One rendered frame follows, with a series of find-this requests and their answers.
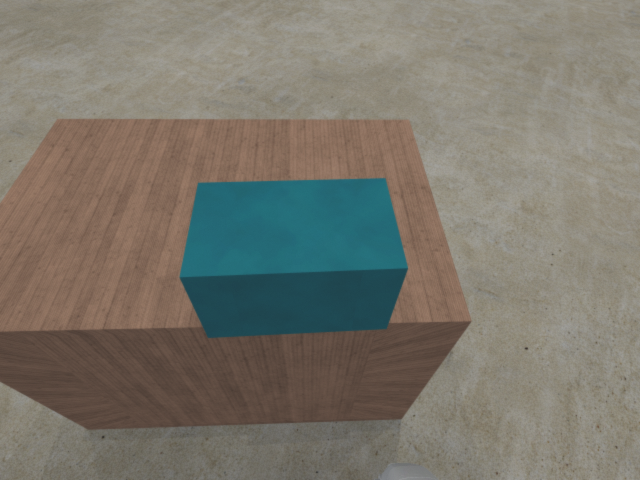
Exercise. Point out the carton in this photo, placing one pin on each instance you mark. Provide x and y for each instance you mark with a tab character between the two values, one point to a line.
289	257

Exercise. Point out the pedestal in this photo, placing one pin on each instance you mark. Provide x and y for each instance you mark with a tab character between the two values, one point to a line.
96	325

